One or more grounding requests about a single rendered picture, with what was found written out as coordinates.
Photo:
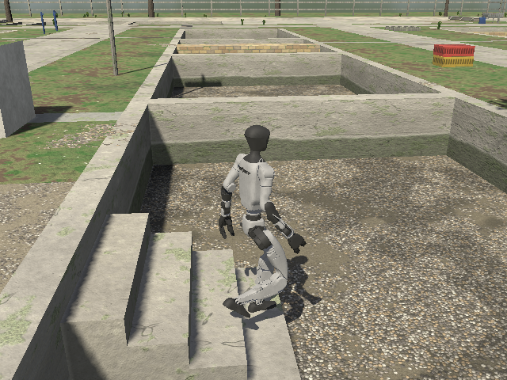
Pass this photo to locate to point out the left robot shin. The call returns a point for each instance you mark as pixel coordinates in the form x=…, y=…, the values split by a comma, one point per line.
x=261, y=275

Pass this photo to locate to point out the robot right hand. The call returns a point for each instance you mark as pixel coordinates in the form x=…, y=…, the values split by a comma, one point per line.
x=295, y=241

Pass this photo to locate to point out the right robot upper arm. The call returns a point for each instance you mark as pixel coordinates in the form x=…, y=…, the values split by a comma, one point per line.
x=266, y=175

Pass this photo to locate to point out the left robot forearm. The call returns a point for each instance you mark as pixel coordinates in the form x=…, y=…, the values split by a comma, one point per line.
x=226, y=202

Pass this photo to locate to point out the left robot upper arm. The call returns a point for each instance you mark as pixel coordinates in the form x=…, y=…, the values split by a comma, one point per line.
x=228, y=183

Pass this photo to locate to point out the robot left thigh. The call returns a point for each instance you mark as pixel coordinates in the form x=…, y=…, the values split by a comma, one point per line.
x=264, y=261

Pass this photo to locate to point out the robot left hand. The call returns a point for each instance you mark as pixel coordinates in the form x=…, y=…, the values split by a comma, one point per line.
x=225, y=221

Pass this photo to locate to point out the right robot forearm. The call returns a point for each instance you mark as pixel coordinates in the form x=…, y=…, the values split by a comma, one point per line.
x=281, y=226

